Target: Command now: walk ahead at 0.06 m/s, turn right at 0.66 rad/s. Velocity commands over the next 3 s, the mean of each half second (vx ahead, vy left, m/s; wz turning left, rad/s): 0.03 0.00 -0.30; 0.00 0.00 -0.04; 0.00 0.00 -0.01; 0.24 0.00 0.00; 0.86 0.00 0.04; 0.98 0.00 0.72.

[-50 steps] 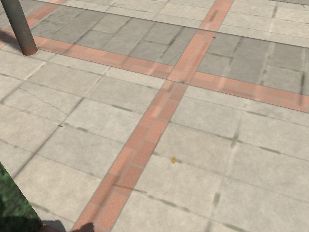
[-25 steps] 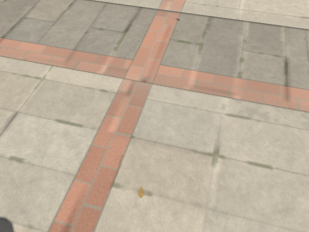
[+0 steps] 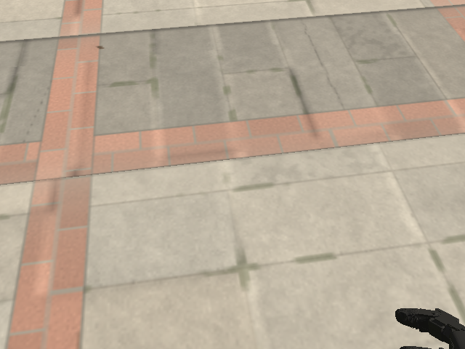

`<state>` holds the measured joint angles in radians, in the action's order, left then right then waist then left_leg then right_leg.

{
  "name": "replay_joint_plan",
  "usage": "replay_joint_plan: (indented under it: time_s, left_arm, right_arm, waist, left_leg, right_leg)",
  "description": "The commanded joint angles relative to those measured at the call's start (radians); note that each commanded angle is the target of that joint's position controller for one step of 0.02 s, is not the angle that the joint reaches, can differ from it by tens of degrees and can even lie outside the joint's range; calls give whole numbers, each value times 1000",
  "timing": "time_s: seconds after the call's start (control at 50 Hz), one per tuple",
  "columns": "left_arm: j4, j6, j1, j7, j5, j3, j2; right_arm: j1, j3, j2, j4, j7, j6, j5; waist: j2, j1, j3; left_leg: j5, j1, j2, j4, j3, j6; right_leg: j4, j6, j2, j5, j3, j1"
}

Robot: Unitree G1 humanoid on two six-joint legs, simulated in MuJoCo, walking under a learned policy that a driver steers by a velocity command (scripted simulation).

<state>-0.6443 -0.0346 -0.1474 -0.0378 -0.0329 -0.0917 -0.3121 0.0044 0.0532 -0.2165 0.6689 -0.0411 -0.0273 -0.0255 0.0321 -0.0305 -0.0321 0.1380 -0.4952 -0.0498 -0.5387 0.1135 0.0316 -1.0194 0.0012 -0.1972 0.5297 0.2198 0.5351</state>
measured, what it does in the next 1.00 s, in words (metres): steps on the spot: right foot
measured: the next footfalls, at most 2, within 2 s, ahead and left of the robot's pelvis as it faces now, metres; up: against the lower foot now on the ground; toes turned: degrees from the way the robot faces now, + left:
right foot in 0.24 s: +0.06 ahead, -0.13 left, +0.00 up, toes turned -2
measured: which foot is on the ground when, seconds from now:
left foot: down 0.00-1.00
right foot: up 0.00-0.22, down 0.24-1.00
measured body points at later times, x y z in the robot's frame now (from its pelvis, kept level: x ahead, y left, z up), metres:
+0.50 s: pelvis +0.04 -0.01 +0.01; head +0.05 -0.01 +0.46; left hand +0.24 +0.19 -0.09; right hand +0.12 -0.29 -0.10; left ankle +0.06 +0.13 -0.72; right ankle +0.02 -0.12 -0.72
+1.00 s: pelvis +0.05 +0.00 +0.01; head +0.07 +0.00 +0.46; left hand +0.19 +0.24 -0.12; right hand +0.14 -0.26 -0.11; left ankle +0.06 +0.13 -0.72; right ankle +0.02 -0.12 -0.72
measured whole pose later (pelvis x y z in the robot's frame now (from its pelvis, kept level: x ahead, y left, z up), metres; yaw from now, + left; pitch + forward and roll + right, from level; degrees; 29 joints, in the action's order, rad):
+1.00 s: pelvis +0.05 +0.00 +0.01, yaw -7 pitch -1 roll +0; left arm -0.84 -0.04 -0.19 -0.04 -0.01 -0.05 -0.21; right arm 0.20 0.03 -0.21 0.81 -0.02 -0.02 -0.01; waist 0.01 0.01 0.04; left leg 0.32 -0.24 0.01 -0.57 0.02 0.02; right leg -0.58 0.01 -0.02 0.33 0.09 0.22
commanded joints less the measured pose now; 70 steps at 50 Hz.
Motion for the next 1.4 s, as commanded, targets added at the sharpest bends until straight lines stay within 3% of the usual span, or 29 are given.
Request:
replay_joint_plan:
  time_s: [0.02, 0.04, 0.06, 0.08, 0.12, 0.16, 0.2, 0.22, 0.24, 0.26, 0.28, 0.3, 0.32, 0.36, 0.4, 0.44, 0.46, 0.48, 0.54, 0.88, 1.4]
  left_arm:
    - [49, -13, -74, 8, 16, -19, -121]
    - [52, -27, -64, 2, 19, -12, -101]
    - [58, -31, -59, 8, 19, 4, -60]
    - [64, -27, -38, 15, 14, 21, -25]
    - [66, -12, -20, 23, 10, 39, 11]
    - [56, -7, -11, 28, 12, 39, -2]
    - [34, -10, -41, 30, 20, 33, -14]
    - [22, -13, -48, 31, 24, 30, -18]
    - [30, -17, -49, 29, 35, 27, -40]
    - [44, -23, -65, 19, 49, 13, -123]
    - [32, -27, -26, 22, 71, 17, -123]
    - [58, -15, 17, 26, 79, 29, -63]
    - [48, -1, 43, 26, 75, 40, -29]
    - [43, 16, 94, 25, 46, 42, -20]
    - [21, 18, 70, 25, 36, 44, -8]
    - [5, 20, 2, 30, 39, 43, 1]
    - [7, 18, -20, 32, 40, 42, -3]
    - [-2, 17, -3, 31, 37, 41, -9]
    - [-3, 6, 19, 24, 33, 37, 1]
    - [-110, 3, -18, 3, 25, 20, 1]
    - [-329, 7, -64, -14, 19, 20, 6]
  right_arm:
    - [56, 27, -87, -77, 1, 11, 6]
    - [22, 21, -86, -79, 4, 17, 17]
    - [18, 26, -116, -72, 4, 25, 15]
    - [27, 29, -130, -65, 0, 26, 7]
    - [47, 41, -165, -51, 2, 33, 13]
    - [83, 47, -177, -31, 4, 30, 29]
    - [99, 40, -167, -16, 8, 24, 38]
    - [137, 36, -156, -4, 11, 18, 37]
    - [183, 31, -144, 12, 16, 11, 32]
    - [202, 15, -99, -2, 27, 2, 6]
    - [161, 3, -76, -48, 33, -8, 8]
    - [119, 20, -142, -38, 28, -5, 19]
    - [130, 24, -147, -26, 26, 3, 25]
    - [186, 21, -124, 4, 20, 15, 11]
    - [203, 11, -105, 11, 29, 10, 4]
    - [207, 16, -145, 7, 38, 7, 3]
    - [206, 26, -169, 23, 38, 7, 12]
    - [209, 21, -138, 25, 40, 7, 12]
    - [197, 14, -119, 31, 37, 1, 9]
    - [189, 4, -103, 61, 25, -4, 17]
    - [222, -3, -94, 208, 9, -1, 24]
  waist:
    - [-153, 27, -169]
    - [-111, 20, -116]
    - [-93, 7, -89]
    - [-95, 10, -90]
    - [-151, 18, -134]
    - [-215, 31, -164]
    - [-225, 10, -159]
    - [-219, 12, -143]
    - [-198, 18, -133]
    - [-10, 44, -142]
    - [218, 57, -155]
    - [140, 22, -98]
    - [115, 40, -77]
    - [119, 69, -54]
    - [93, 83, -57]
    - [31, 46, -47]
    - [-46, 27, -23]
    - [-44, 50, -13]
    - [-47, 49, -3]
    - [-29, 46, 9]
    - [-32, 41, 56]
  left_leg:
    - [-352, 406, 356, 130, 320, -296]
    - [-348, 311, 308, 144, 249, -261]
    - [-363, 229, 269, 161, 189, -239]
    - [-399, 193, 237, 170, 137, -224]
    - [-426, 207, 225, 174, 84, -222]
    - [-346, 244, 244, 175, 88, -229]
    - [-226, 230, 237, 149, 72, -208]
    - [-170, 203, 217, 132, 56, -183]
    - [-74, 135, 198, 98, 41, -127]
    - [117, 10, 116, -68, -46, -43]
    - [313, -3, 81, -89, -83, -13]
    - [327, 42, 101, -170, -53, 6]
    - [292, 55, 106, -177, -47, 8]
    - [197, 135, 106, -110, -56, 20]
    - [24, 246, 96, -6, -75, 21]
    - [-137, 299, 123, 16, -63, 2]
    - [-73, 264, 106, 9, -69, -13]
    - [-36, 251, 100, 31, -67, -18]
    - [-45, 255, 97, 46, -68, -14]
    - [-31, 267, 88, 49, -73, -33]
    - [7, 277, 69, 100, -87, -35]
  right_leg:
    - [-350, 72, 130, -11, -57, 237]
    - [-300, 72, 134, -57, -70, 192]
    - [-213, 68, 135, -92, -106, 123]
    - [-114, 62, 130, -114, -143, 63]
    - [85, 58, 139, -126, -180, -46]
    - [238, 52, 158, -170, -178, -125]
    - [454, 22, 151, -307, -209, -246]
    - [543, 2, 134, -359, -230, -317]
    - [576, -26, 169, -391, -184, -407]
    - [606, -90, 347, -541, 21, -514]
    - [673, -221, 492, -517, 163, -375]
    - [712, -247, 464, -415, 169, -308]
    - [700, -221, 428, -394, 131, -291]
    - [655, -169, 363, -476, 49, -274]
    - [607, -126, 313, -522, -3, -267]
    - [580, -81, 264, -421, -14, -257]
    - [583, -72, 240, -401, -37, -261]
    - [572, -68, 237, -386, -50, -271]
    - [550, -66, 225, -415, -69, -279]
    - [519, -34, 205, -439, -101, -315]
    - [562, -16, 197, -439, -132, -347]
Over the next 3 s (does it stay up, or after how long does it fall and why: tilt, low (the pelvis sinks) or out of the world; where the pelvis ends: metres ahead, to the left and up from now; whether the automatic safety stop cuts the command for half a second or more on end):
stays up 0.90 -0.01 -0.01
